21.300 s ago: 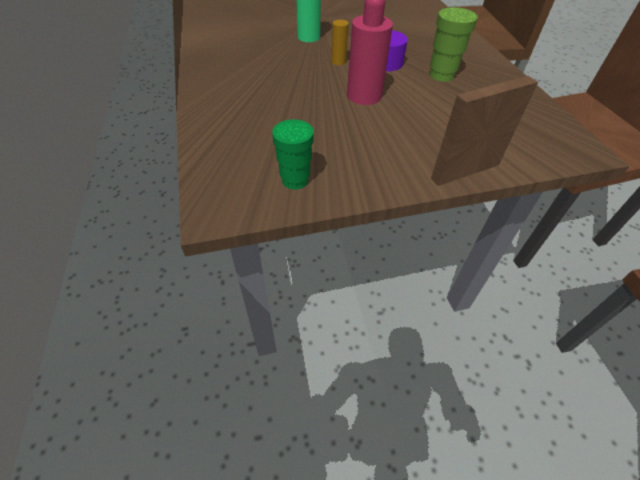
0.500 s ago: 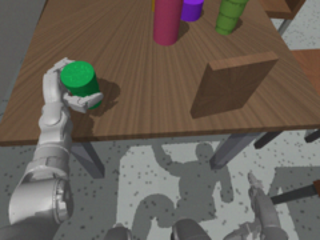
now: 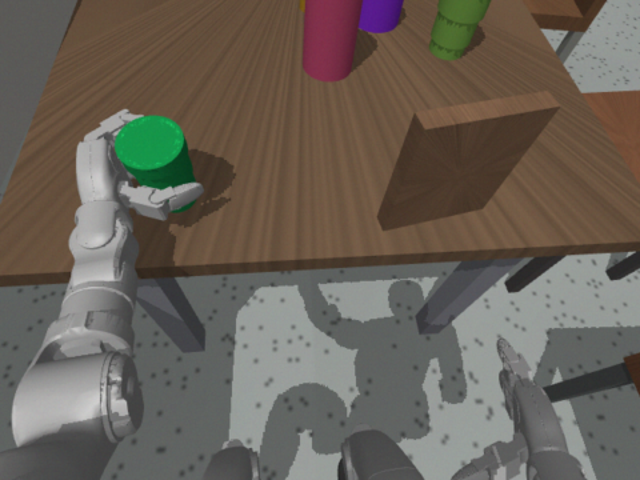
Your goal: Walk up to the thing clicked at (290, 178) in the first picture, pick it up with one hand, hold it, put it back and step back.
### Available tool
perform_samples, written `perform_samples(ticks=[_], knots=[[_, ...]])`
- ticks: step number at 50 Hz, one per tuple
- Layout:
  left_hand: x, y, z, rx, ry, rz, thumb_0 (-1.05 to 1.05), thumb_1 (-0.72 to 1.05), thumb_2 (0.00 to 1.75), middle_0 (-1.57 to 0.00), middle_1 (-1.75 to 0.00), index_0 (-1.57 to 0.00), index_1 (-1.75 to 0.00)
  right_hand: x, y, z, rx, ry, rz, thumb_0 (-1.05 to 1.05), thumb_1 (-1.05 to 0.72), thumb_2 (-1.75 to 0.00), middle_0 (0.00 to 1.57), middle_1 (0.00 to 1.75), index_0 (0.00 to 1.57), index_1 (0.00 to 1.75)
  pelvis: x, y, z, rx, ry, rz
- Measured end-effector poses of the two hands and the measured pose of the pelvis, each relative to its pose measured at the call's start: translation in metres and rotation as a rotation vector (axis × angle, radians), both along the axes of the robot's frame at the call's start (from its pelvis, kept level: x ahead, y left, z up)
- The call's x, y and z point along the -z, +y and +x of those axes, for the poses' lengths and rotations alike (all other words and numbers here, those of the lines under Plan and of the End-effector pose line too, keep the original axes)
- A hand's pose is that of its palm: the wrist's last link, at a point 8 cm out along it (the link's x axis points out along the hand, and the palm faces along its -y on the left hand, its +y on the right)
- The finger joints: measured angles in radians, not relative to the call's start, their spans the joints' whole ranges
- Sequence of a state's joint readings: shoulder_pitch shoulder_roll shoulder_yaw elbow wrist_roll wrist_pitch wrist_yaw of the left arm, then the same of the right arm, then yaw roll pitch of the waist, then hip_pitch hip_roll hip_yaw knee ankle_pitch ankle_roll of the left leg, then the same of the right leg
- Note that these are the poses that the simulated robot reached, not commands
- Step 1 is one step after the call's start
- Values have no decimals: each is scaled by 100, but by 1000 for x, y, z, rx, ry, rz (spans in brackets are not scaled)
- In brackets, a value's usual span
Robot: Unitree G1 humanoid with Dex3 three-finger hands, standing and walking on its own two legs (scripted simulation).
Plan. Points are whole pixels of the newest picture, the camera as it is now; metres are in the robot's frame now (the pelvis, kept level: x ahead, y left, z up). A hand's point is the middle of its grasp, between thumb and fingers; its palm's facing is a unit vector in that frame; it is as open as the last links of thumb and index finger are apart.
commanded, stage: open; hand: left
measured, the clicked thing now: (165, 171) +0.48 +0.14 +0.08
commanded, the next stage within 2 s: withdraw in 0.34 s
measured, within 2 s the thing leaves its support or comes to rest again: neither
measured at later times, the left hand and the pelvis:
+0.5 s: hand (157, 165) +0.49 +0.15 +0.08, palm faces +0.08 -1.00 +0.02, open 15.5 cm; pelvis +0.00 +0.00 +0.00, yaw +0 degrees
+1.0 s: hand (44, 80) +0.49 +0.22 +0.20, palm faces +0.09 -0.99 -0.06, open 17.2 cm; pelvis +0.02 +0.01 +0.02, yaw -1 degrees
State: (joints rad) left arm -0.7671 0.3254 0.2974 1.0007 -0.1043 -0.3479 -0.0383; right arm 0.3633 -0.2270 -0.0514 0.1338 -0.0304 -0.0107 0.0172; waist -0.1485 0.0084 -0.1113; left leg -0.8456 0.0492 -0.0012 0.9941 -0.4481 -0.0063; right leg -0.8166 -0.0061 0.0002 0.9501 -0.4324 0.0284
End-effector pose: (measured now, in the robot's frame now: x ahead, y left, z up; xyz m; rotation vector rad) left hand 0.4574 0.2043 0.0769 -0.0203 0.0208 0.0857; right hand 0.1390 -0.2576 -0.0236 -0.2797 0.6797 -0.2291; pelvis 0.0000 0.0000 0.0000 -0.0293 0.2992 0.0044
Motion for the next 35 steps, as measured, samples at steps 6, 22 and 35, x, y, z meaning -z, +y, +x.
perform_samples(ticks=[6,22,35], knots=[[1,-3,2,5,4,-3,-1,-47,62,-88,-84,-90,-85,0,-1,-4,9,4,-5,-1,48,-5,6,5,5,5,1,0,-2,4,2,1],[2,-2,3,2,2,-5,-1,-52,23,-51,-37,-50,-38,-1,0,-5,11,-1,-8,-1,49,-6,6,5,5,5,3,1,-2,5,7,0],[-42,19,12,-16,-68,18,-1,-52,12,-23,-16,-21,-18,-14,-6,2,44,-27,-25,-1,50,-6,6,5,5,5,-4,4,5,9,-19,-2]])
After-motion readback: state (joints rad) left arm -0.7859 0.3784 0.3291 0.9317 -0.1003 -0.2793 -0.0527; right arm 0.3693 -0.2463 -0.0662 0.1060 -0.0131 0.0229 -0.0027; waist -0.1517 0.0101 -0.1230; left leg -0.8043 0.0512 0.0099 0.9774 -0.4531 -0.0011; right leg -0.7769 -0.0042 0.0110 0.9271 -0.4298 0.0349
